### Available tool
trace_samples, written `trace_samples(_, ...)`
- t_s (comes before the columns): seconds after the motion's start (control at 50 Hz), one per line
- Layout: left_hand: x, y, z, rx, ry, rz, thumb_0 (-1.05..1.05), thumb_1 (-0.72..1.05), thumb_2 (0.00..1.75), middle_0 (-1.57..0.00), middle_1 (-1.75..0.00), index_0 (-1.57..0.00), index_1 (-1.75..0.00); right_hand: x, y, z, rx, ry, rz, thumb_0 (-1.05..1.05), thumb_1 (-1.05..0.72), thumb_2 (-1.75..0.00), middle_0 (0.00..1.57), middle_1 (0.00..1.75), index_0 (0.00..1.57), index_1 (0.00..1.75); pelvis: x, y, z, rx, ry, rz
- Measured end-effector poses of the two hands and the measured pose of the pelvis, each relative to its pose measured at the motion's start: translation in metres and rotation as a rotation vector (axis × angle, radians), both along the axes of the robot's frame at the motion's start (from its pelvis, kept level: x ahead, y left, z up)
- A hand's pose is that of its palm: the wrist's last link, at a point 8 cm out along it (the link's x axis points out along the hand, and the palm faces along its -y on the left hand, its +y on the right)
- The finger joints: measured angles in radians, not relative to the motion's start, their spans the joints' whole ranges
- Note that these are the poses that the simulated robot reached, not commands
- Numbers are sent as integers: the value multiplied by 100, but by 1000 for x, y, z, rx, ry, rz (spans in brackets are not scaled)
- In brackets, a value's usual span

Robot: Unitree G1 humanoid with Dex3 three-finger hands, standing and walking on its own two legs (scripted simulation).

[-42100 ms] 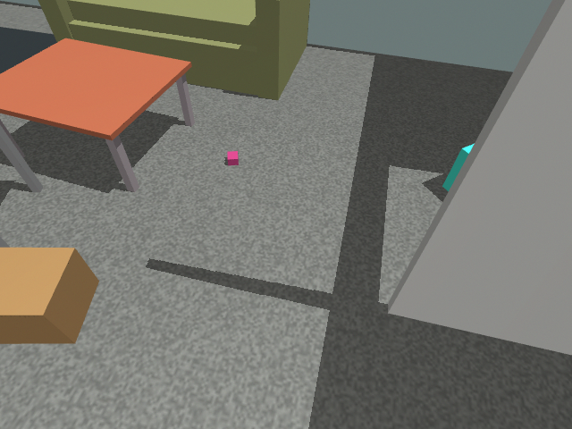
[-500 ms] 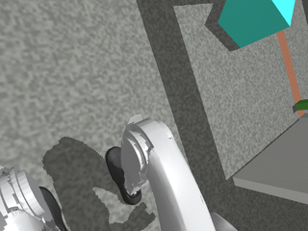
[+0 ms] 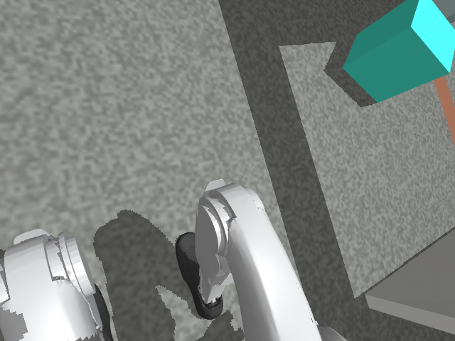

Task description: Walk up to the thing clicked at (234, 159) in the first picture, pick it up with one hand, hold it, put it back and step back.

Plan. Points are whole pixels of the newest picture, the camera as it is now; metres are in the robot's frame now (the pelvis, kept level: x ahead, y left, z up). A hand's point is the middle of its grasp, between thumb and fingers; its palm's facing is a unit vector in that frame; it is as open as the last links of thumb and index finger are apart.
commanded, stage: withdraw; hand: left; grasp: from above
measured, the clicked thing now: out of the picture +0.48 +0.33 -0.30
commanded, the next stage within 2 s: home in 0.58 s
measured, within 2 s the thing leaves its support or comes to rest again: neither
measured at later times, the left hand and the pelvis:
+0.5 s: hand out of the picture +0.42 +0.35 -0.13, palm faces -0.42 -0.09 -0.90, open 14.0 cm; pelvis -0.02 -0.01 +0.02, yaw +6 degrees
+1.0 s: hand out of the picture +0.46 +0.33 -0.08, palm faces -0.35 -0.25 -0.90, open 12.4 cm; pelvis +0.00 +0.00 +0.05, yaw +6 degrees
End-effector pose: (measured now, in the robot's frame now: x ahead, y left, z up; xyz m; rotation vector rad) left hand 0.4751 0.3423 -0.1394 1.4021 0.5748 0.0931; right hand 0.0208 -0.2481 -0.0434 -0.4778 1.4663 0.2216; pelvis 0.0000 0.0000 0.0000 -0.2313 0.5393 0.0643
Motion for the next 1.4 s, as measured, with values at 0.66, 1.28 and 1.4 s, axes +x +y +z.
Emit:
trace_samples(0.66, -13, -8, 46, 33, 118, -207, 0, -49, 101, -11, -100, -10, -101, 48, -20, -21, -152, -108, -32, 0, -90, -89, 20, 30, 20, 30, -10, -5, 10, 70, 43, 53)
trace_samples(1.28, -166, -17, 222, -529, 22, 151, 1, 74, 86, -21, -31, -21, -32, 161, 2, 101, -33, -418, -68, 0, -91, -89, 20, 30, 20, 30, -6, 0, 151, 104, 39, 96)
trace_samples(1.4, -204, -24, 269, -647, -29, 313, 1, 85, 88, -22, -30, -21, -31, 209, 31, 151, 48, -594, -47, 0, -91, -89, 20, 30, 20, 30, -2, -2, 194, 125, -9, 120)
